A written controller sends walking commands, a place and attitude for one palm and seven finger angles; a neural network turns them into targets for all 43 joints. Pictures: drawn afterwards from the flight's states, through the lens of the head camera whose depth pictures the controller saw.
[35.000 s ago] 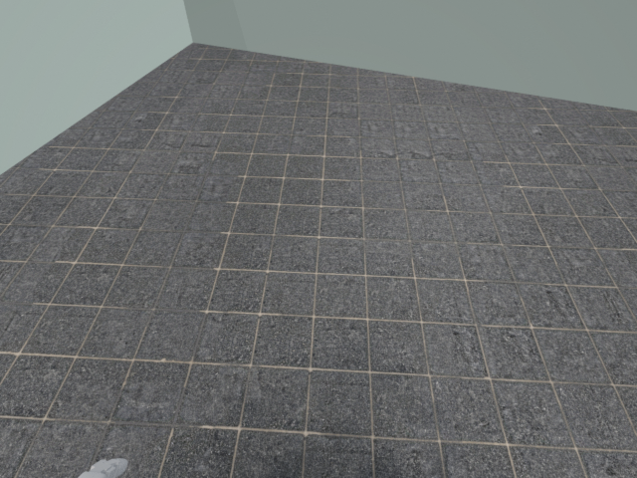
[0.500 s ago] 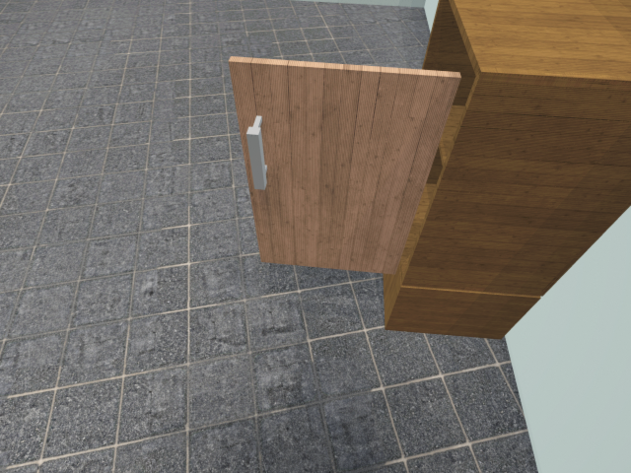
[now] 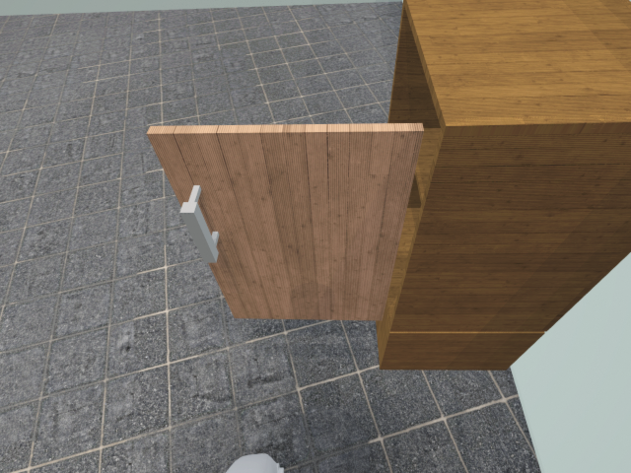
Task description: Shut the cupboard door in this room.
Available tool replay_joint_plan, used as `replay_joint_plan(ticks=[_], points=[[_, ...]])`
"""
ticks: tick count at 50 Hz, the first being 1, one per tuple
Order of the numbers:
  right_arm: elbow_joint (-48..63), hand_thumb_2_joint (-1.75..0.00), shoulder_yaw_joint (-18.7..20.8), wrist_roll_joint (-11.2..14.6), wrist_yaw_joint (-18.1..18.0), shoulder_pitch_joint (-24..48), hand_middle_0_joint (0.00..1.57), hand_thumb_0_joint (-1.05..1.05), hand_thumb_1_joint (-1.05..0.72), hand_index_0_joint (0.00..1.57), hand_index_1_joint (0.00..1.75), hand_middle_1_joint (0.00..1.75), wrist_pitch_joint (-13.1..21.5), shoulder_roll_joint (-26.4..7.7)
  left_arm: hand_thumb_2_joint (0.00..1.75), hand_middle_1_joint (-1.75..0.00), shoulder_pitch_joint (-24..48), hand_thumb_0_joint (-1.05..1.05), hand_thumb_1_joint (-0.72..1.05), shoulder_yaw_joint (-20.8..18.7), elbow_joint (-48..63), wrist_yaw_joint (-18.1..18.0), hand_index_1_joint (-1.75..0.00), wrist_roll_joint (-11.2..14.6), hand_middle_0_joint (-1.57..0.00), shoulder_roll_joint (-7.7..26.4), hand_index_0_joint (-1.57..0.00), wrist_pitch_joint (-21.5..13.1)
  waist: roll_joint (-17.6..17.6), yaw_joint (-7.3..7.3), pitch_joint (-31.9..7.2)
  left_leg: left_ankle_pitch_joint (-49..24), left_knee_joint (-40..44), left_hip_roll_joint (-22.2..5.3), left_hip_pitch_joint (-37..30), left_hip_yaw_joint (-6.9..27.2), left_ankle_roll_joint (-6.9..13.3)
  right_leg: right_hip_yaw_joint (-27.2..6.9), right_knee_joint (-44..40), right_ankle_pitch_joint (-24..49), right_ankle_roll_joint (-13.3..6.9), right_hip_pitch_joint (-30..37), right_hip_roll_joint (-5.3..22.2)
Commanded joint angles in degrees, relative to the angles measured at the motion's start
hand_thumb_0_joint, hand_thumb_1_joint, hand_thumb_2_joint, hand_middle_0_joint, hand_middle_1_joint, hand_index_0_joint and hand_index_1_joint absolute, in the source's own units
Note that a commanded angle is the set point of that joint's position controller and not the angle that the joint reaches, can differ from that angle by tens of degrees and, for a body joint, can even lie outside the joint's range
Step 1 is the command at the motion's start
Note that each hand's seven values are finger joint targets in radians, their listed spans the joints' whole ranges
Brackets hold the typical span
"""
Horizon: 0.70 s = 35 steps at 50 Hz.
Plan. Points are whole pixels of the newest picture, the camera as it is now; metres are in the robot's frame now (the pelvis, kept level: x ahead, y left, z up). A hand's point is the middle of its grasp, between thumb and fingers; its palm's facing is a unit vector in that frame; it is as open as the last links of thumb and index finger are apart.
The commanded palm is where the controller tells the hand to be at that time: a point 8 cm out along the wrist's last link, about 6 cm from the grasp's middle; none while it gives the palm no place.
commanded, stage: come to a stop and stand still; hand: left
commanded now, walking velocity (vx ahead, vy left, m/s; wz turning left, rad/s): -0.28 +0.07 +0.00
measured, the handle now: (203, 225) +0.49 +0.22 -0.03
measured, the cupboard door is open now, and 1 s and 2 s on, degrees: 89 89 89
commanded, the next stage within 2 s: look again from close up in 1.12 s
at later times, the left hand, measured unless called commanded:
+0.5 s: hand out of the picture +0.05 +0.23 -0.18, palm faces +0.03 -0.97 -0.23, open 7.4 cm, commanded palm none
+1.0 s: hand out of the picture -0.02 +0.15 -0.18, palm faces +0.02 -0.98 -0.17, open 7.3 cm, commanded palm none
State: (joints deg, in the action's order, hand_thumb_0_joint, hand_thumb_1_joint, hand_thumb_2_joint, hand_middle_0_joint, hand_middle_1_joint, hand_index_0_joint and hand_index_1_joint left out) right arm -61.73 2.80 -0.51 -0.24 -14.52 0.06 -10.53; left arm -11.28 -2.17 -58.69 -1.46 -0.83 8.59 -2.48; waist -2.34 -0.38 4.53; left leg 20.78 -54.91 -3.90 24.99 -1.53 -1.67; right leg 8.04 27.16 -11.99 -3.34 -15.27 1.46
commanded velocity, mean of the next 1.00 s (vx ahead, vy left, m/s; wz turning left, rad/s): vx -0.05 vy -0.04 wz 0.00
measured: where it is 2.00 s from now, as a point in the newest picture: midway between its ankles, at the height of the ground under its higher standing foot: outside the picture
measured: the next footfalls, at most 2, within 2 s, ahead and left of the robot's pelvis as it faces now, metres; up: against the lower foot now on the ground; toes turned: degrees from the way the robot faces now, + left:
left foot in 0.18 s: +0.04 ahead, +0.12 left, +0.00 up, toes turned +1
right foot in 0.60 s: +0.02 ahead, -0.11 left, +0.00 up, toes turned -6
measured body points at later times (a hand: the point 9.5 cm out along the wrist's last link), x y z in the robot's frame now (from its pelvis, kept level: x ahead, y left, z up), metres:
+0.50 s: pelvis +0.00 +0.03 +0.00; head +0.04 +0.04 +0.45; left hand +0.05 +0.28 -0.16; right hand +0.09 -0.20 -0.14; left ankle +0.07 +0.13 -0.74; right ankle -0.06 -0.12 -0.69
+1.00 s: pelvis -0.03 -0.02 +0.00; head -0.02 -0.01 +0.45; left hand -0.02 +0.20 -0.16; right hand -0.07 -0.23 -0.16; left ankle -0.01 +0.12 -0.74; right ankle -0.05 -0.12 -0.74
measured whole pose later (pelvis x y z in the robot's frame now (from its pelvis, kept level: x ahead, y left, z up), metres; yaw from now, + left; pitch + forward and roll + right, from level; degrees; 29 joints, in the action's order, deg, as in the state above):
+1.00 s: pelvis -0.03 -0.02 +0.00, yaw -1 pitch -1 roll +0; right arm -66.7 1.5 -0.2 -1.7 -17.7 -0.5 -7.1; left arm -14.4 -0.6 -63.9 -1.7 0.1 8.6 0.4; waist 0.7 -0.1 3.4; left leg 11.4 -25.4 -2.3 12.6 -0.1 -1.9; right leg 3.0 25.9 -15.6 -0.6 -8.8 0.4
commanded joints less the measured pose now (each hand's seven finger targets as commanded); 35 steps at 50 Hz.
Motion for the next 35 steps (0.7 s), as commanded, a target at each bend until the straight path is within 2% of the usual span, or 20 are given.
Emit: replay_joint_plan(ticks=[1,4,5,7,8,9,10,11,12,13,15,19,23,26,28,29,30,31,32,35], points=[[1.5,-0.90,-0.6,0.5,-0.5,-3.3,0.20,0.00,-0.90,0.20,0.30,0.30,-0.5,-0.3,0.90,-0.30,-3.3,0.00,0.90,-1.8,1.5,-0.5,-0.30,-0.3,-0.20,10.0,-0.20,0.3,9.2,1.17,-7.0,-0.7,9.9,1.5,-3.8,-1.1,-1.3,-8.5,-6.2,37.9,-6.1,6.4,14.9],[2.8,-0.90,0.1,0.3,-0.7,-0.3,0.20,0.00,-0.90,0.20,0.30,0.30,-1.1,-1.5,0.90,-0.30,-4.5,0.00,0.90,-2.4,1.0,-0.9,-0.30,-0.4,-0.20,10.8,-0.20,1.7,11.6,1.87,-6.3,-1.5,14.5,2.5,-4.1,-1.4,-1.0,-9.4,-3.9,37.2,-6.3,7.9,14.8],[2.7,-0.90,0.4,0.3,-0.9,-0.1,0.20,0.00,-0.90,0.20,0.30,0.30,-1.3,-1.6,0.90,-0.30,-4.2,0.00,0.90,-2.6,0.9,-0.9,-0.30,-0.4,-0.20,11.0,-0.20,2.0,11.9,1.59,-5.8,-3.1,16.7,2.3,-5.8,-1.4,-0.9,-9.4,-3.1,35.5,-6.2,6.9,14.9],[2.6,-0.90,0.7,0.1,-1.0,-1.4,0.20,0.00,-0.90,0.20,0.30,0.30,-1.1,-2.3,0.90,-0.30,-3.3,0.00,0.90,-2.8,1.3,-1.1,-0.30,-0.2,-0.20,10.8,-0.20,2.6,11.3,0.08,-5.3,-11.4,25.9,1.8,-11.4,-1.5,-0.5,-8.8,0.6,29.7,-3.8,4.2,13.5],[2.3,-0.90,0.9,0.0,-1.0,-2.9,0.20,0.00,-0.90,0.20,0.30,0.30,-0.8,-3.7,0.90,-0.30,-3.8,0.00,0.90,-2.6,1.6,-1.1,-0.30,0.0,-0.20,9.8,-0.20,3.0,6.7,-0.35,-6.6,-24.3,29.6,-1.4,-17.0,0.5,0.7,-7.3,4.3,21.0,-1.3,1.0,10.9],[3.2,-0.90,1.4,-0.4,-1.1,-2.8,0.20,0.00,-0.90,0.20,0.30,0.30,-0.4,-7.0,0.90,-0.30,-6.3,0.00,0.90,-2.1,2.1,-1.1,-0.30,0.3,-0.20,7.0,-0.20,3.4,-4.4,0.36,-8.0,-45.2,30.8,-11.5,-21.2,10.5,5.3,-3.4,10.1,4.3,2.7,-4.5,4.9],[4.1,-0.90,1.7,-0.1,-1.3,-2.6,0.20,0.00,-0.90,0.20,0.30,0.30,-0.6,-9.4,0.90,-0.30,-8.2,0.00,0.90,-1.3,2.2,-1.4,-0.30,0.4,-0.20,5.7,-0.20,3.7,-11.5,0.30,-8.4,-58.5,34.1,-19.5,-19.5,15.9,11.6,-2.5,21.5,-22.5,4.5,-5.2,0.4],[3.9,-0.90,1.7,-0.3,-2.2,-2.3,0.20,0.00,-0.90,0.20,0.30,0.30,-0.6,-10.0,0.90,-0.30,-6.5,0.00,0.90,-1.4,1.8,-1.7,-0.30,0.3,-0.20,6.5,-0.20,4.5,-13.0,-0.72,-9.7,-60.1,34.1,-19.9,-16.8,17.0,14.3,-8.1,30.3,-27.1,4.7,-5.2,-1.0],[4.6,-0.90,1.8,-0.5,-2.6,0.2,0.20,0.00,-0.90,0.20,0.30,0.30,-0.8,-9.6,0.90,-0.30,-5.4,0.00,0.90,-1.9,1.6,-1.8,-0.30,0.4,-0.20,7.0,-0.20,4.6,-12.3,-0.27,-7.9,-57.3,33.5,-18.8,-15.2,15.2,15.1,-10.5,36.0,-25.8,4.5,-7.5,-0.9],[5.5,-0.90,1.6,-0.7,-2.7,2.6,0.20,0.00,-0.90,0.20,0.30,0.30,-0.9,-8.6,0.90,-0.30,-5.4,0.00,0.90,-2.3,1.2,-1.5,-0.30,0.3,-0.20,7.5,-0.20,4.6,-8.5,0.37,-7.3,-53.5,32.7,-16.7,-15.8,12.8,14.9,-11.3,39.6,-22.3,4.7,-9.9,-1.2],[6.6,-0.90,1.4,-0.6,-2.8,4.6,0.20,0.00,-0.90,0.20,0.30,0.30,-0.6,-7.4,0.90,-0.30,-5.7,0.00,0.90,-2.4,1.1,-0.9,-0.30,0.2,-0.20,7.4,-0.20,4.5,-2.6,1.05,-7.3,-49.5,32.2,-14.5,-17.2,9.5,13.5,-10.6,42.3,-17.7,5.4,-12.3,-1.0],[6.7,-0.90,1.9,-0.5,-2.6,3.7,0.20,0.00,-0.90,0.20,0.30,0.30,-0.4,-7.5,0.90,-0.30,-5.4,0.00,0.90,-2.4,2.1,-0.4,-0.30,0.1,-0.20,7.0,-0.20,5.3,-5.6,0.10,-9.2,-34.7,35.2,-13.4,-18.8,8.7,12.4,-10.0,37.0,-15.4,6.5,-11.7,0.0],[5.9,-0.90,2.6,-0.9,-2.0,2.0,0.20,0.00,-0.90,0.20,0.30,0.30,-0.6,-8.5,0.90,-0.30,-2.6,0.00,0.90,-1.5,3.3,0.3,-0.30,-0.2,-0.20,5.7,-0.20,5.1,-8.5,-1.62,-8.5,-20.2,38.0,-12.9,-18.5,11.0,11.8,-7.0,21.0,-17.9,5.8,-7.0,0.9],[5.4,-0.90,2.7,-0.9,-1.4,2.4,0.20,0.00,-0.90,0.20,0.30,0.30,-0.9,-8.8,0.90,-0.30,-5.0,0.00,0.90,-1.0,1.9,0.2,-0.30,0.1,-0.20,5.2,-0.20,4.4,-8.8,-0.77,-8.0,-12.7,38.6,-11.4,-14.5,11.3,10.1,-5.2,8.2,-14.5,4.6,0.6,0.0],[5.6,-0.90,2.8,-0.3,-1.1,3.9,0.20,0.00,-0.90,0.20,0.30,0.30,-1.1,-7.8,0.90,-0.30,-10.3,0.00,0.90,-1.0,-0.2,0.1,-0.30,-0.1,-0.20,5.8,-0.20,3.9,-4.9,1.60,-7.6,-3.4,36.5,-7.4,-8.2,7.3,6.0,-3.6,-5.0,-4.0,4.0,9.7,0.2],[5.7,-0.90,2.4,0.1,-0.8,3.3,0.20,0.00,-0.90,0.20,0.30,0.30,-1.3,-5.0,0.90,-0.30,-10.4,0.00,0.90,-1.1,-0.2,-0.2,-0.30,-0.5,-0.20,8.3,-0.20,3.5,2.6,1.37,-5.1,1.5,30.8,-3.2,-3.2,4.4,3.0,-11.2,-11.3,-6.7,1.9,10.3,5.7],[6.4,-0.90,1.4,0.4,-0.4,3.2,0.20,0.00,-0.90,0.20,0.30,0.30,-1.5,-1.4,0.90,-0.30,-6.8,0.00,0.90,-1.3,1.0,-0.3,-0.30,-0.7,-0.20,11.7,-0.20,3.1,11.2,0.13,-2.3,3.0,25.4,1.4,-2.0,0.4,0.2,-20.3,-16.4,-13.7,-1.7,3.8,14.2],[6.8,-0.90,1.3,0.0,-0.1,4.7,0.20,0.00,-0.90,0.20,0.30,0.30,-1.9,-2.1,0.90,-0.30,-2.9,0.00,0.90,-1.3,2.7,-0.3,-0.30,-0.5,-0.20,12.9,-0.20,3.1,12.0,0.21,-0.6,3.2,20.4,1.7,-7.1,0.0,0.1,-22.0,-19.7,-21.8,-4.1,-6.8,17.5],[6.6,-0.90,1.3,-0.4,-0.2,5.6,0.20,0.00,-0.90,0.20,0.30,0.30,-2.3,-2.4,0.90,-0.30,-0.7,0.00,0.90,-1.5,3.1,-0.4,-0.30,-0.4,-0.20,12.6,-0.20,2.7,17.0,0.67,2.0,2.6,16.5,1.7,-6.5,1.6,0.7,-22.6,-20.1,-21.6,-4.4,-9.8,15.4],[3.0,-0.90,1.0,-0.4,-0.4,0.4,0.20,0.00,-0.90,0.20,0.30,0.30,-1.8,-2.2,0.90,-0.30,1.0,0.00,0.90,-0.8,2.4,-0.4,-0.30,-0.2,-0.20,9.1,-0.20,2.6,12.8,-1.29,2.2,-1.9,14.3,1.6,-7.3,1.0,0.8,-15.0,-14.4,-6.5,-3.7,-5.5,11.1]])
